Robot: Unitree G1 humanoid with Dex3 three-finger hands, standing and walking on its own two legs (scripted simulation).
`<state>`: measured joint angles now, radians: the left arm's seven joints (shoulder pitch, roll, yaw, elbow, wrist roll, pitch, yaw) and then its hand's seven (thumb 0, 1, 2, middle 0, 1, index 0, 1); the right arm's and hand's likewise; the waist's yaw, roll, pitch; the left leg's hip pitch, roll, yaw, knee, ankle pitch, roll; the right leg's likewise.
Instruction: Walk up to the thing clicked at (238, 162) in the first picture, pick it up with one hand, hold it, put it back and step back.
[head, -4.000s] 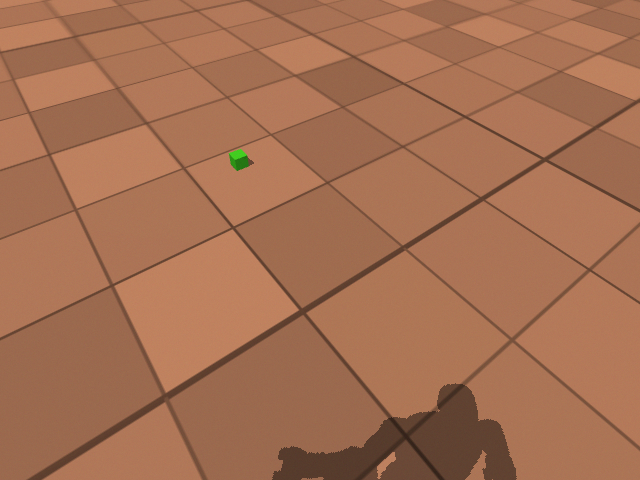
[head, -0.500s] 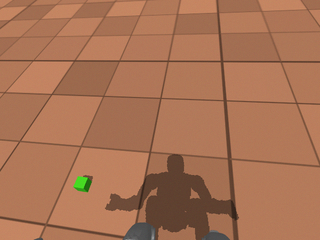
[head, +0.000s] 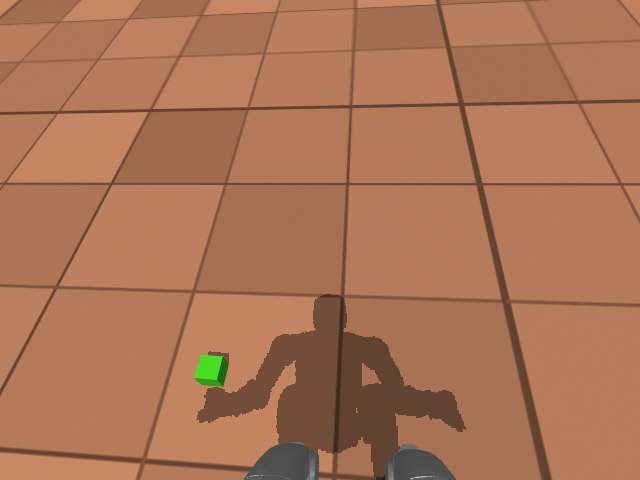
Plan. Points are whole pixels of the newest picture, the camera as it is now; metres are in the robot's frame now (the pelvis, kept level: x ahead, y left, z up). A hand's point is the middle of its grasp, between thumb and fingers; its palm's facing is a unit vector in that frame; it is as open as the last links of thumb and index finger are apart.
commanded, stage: walk up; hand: left
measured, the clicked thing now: (212, 370) +0.48 +0.40 -0.70
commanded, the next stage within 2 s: none
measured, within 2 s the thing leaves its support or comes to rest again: neither
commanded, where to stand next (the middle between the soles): +0.09 +0.20 m, yaw -5 degrees
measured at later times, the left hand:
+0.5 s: hand out of the picture +0.06 +0.54 -0.13, palm faces -0.07 -0.84 -0.53, open 7.4 cm
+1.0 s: hand out of the picture +0.12 +0.49 -0.12, palm faces -0.19 -0.90 -0.40, open 7.4 cm
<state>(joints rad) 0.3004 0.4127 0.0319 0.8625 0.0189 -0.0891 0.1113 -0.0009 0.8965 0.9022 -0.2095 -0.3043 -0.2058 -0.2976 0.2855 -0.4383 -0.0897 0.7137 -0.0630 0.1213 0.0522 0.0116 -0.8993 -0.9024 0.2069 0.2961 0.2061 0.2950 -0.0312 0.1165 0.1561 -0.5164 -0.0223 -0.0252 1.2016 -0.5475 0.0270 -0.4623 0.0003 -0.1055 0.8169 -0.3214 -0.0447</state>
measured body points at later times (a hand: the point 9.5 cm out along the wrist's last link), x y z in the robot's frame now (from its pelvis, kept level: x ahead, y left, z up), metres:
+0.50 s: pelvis -0.02 +0.23 +0.00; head +0.02 +0.22 +0.45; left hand +0.07 +0.58 -0.09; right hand +0.04 -0.09 -0.11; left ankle +0.00 +0.32 -0.70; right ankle +0.01 +0.12 -0.66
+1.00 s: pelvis -0.02 +0.24 +0.02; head -0.01 +0.24 +0.47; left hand +0.13 +0.53 -0.10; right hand +0.00 -0.10 -0.09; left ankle +0.00 +0.32 -0.70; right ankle -0.06 +0.09 -0.69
